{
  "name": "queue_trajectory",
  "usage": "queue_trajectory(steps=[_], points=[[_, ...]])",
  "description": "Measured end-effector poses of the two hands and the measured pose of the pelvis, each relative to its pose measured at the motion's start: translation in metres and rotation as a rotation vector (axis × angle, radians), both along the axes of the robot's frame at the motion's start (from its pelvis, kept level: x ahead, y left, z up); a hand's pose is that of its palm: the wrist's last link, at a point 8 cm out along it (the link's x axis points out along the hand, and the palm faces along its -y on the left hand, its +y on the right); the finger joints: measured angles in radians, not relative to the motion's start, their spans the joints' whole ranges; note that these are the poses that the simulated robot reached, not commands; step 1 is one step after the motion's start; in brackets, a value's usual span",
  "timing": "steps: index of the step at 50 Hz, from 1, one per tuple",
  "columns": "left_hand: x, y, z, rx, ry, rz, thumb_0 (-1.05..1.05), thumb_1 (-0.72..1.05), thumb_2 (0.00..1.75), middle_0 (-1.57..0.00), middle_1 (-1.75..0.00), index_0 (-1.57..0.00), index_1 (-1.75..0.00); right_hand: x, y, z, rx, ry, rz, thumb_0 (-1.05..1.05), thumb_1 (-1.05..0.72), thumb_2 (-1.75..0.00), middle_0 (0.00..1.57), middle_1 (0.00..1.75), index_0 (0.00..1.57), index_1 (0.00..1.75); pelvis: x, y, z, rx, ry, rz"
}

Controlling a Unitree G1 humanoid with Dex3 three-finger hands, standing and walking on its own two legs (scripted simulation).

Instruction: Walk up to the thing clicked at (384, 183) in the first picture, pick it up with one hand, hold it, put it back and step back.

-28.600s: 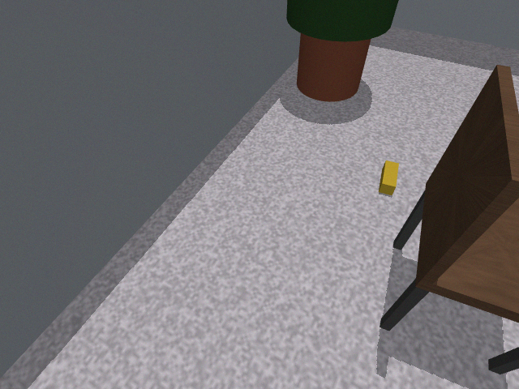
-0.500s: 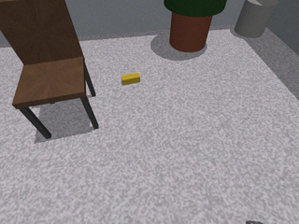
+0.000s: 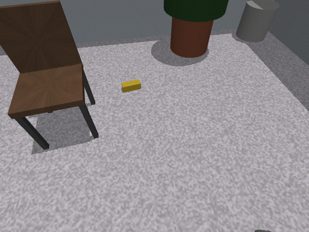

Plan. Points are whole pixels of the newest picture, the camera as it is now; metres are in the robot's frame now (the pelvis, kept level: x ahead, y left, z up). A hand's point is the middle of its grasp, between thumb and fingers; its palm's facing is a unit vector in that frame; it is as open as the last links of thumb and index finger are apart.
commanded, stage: stand
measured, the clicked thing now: (131, 85) +1.43 +0.26 -0.75
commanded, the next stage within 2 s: none
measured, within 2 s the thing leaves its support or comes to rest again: neither
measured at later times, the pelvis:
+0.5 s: pelvis +0.00 +0.00 +0.00, yaw -1 degrees
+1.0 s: pelvis +0.01 +0.00 +0.00, yaw -1 degrees
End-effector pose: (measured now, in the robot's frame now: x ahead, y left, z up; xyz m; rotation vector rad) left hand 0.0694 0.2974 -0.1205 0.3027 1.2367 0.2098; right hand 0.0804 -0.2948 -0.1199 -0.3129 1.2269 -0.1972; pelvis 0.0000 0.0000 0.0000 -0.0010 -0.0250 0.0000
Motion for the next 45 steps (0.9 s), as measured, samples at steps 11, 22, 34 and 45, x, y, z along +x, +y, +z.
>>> queue_trajectory(steps=[11, 22, 34, 45], points=[[-0.012, 0.001, 0.0, 0.003, 0.026, 0.004, 0.01, 0.91, 0.9, -0.2, -0.3, -0.21, -0.3, -0.011, 0.0, -0.002, 0.004, 0.017, -0.006, 0.0, -0.9, -0.9, 0.21, 0.3, 0.2, 0.3, -0.003, 0.0, 0.0, 0.001, -0.002, -0.003], [-0.015, 0.0, -0.003, 0.001, 0.051, -0.002, 0.01, 0.91, 0.9, -0.2, -0.3, -0.21, -0.3, -0.015, -0.002, -0.003, 0.0, 0.045, -0.011, 0.0, -0.9, -0.9, 0.21, 0.3, 0.2, 0.3, 0.0, -0.001, 0.0, 0.001, 0.007, -0.008], [-0.001, -0.001, -0.002, -0.002, 0.018, -0.017, 0.01, 0.91, 0.9, -0.2, -0.3, -0.21, -0.3, -0.006, -0.001, 0.0, -0.003, 0.015, -0.007, 0.0, -0.9, -0.9, 0.21, 0.3, 0.2, 0.3, 0.003, 0.0, 0.0, 0.002, 0.004, -0.011], [0.001, 0.002, 0.0, 0.008, 0.021, -0.018, 0.01, 0.91, 0.9, -0.2, -0.3, -0.21, -0.3, -0.005, 0.0, -0.002, 0.002, 0.019, -0.007, 0.0, -0.9, -0.9, 0.21, 0.3, 0.2, 0.3, 0.006, 0.0, 0.0, 0.003, 0.005, -0.013]])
